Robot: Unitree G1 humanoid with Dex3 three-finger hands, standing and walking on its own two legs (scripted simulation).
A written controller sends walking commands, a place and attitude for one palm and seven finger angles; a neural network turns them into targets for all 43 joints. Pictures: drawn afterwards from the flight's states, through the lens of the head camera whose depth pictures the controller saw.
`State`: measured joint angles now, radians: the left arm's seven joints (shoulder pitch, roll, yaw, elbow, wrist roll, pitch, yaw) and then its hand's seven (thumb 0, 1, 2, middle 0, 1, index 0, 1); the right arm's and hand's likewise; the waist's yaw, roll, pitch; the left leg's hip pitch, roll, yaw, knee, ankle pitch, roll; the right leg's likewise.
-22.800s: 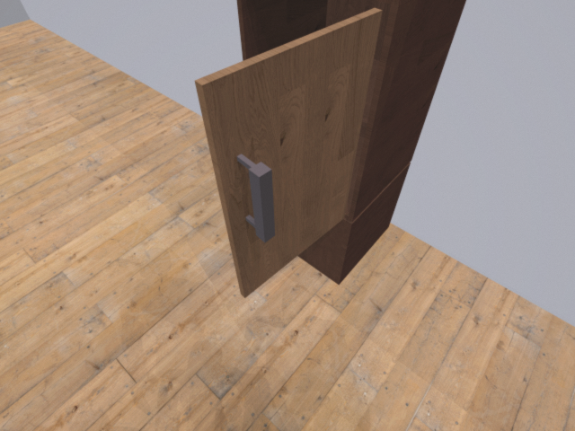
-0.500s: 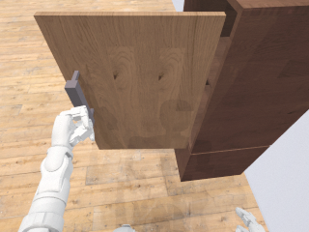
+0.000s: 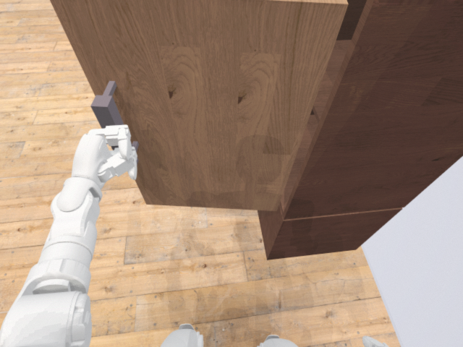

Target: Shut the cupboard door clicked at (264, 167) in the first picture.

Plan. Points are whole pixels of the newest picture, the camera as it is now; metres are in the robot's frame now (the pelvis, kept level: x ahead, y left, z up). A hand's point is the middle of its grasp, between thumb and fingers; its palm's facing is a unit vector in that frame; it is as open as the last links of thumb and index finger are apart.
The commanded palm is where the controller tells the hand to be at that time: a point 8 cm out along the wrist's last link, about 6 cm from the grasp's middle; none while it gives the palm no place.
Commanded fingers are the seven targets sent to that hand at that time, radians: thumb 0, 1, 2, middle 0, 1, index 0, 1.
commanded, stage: push the door shut along its arc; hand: left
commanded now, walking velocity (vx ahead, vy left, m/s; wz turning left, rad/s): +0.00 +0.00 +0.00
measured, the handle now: (121, 128) +0.50 +0.21 +0.07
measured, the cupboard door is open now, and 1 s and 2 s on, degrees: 81 63 58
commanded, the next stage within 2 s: pull the fist back off the door in 1.34 s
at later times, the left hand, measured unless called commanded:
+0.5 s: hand (143, 133) +0.48 +0.17 +0.08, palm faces -0.22 -0.97 -0.03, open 3.1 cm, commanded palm +0.49 +0.19 +0.07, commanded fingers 0.00 0.90 0.90 -1.30 -1.50 -1.30 -1.50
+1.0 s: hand (178, 106) +0.55 +0.11 +0.08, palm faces -0.35 -0.94 -0.02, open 3.1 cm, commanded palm +0.56 +0.14 +0.07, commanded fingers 0.00 0.90 0.90 -1.30 -1.50 -1.30 -1.50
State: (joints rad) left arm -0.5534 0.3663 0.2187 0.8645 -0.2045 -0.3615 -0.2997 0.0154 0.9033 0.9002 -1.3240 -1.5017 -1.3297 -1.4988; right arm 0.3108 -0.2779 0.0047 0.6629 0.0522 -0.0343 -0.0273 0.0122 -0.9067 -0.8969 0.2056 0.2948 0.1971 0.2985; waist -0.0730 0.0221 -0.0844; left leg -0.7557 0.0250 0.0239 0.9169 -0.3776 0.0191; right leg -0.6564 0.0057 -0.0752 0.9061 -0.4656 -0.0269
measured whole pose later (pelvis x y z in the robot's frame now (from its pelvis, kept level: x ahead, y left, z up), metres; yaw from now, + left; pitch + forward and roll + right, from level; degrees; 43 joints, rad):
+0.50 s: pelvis -0.02 +0.02 -0.02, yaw +0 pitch +19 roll -3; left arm -0.96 0.48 0.22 1.18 -0.15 -0.34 -0.38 0.02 0.90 0.90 -1.30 -1.50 -1.32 -1.50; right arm 0.35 -0.28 0.02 0.69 0.03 -0.06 -0.01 0.01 -0.91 -0.90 0.21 0.29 0.20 0.30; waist -0.15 0.03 -0.09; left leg -0.98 0.03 0.01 1.05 -0.39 0.04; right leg -0.87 0.00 -0.09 1.01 -0.47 -0.01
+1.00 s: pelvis -0.01 +0.02 -0.04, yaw -4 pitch +24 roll -4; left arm -1.17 0.58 0.31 1.28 -0.05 -0.27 -0.43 0.01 0.89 0.91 -1.30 -1.50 -1.29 -1.50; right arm 0.44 -0.28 0.03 0.65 -0.01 -0.03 0.00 0.01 -0.91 -0.90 0.21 0.29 0.20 0.30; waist -0.25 0.06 -0.09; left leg -1.10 0.07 0.04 1.11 -0.44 0.05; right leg -0.99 0.04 -0.06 1.05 -0.49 -0.01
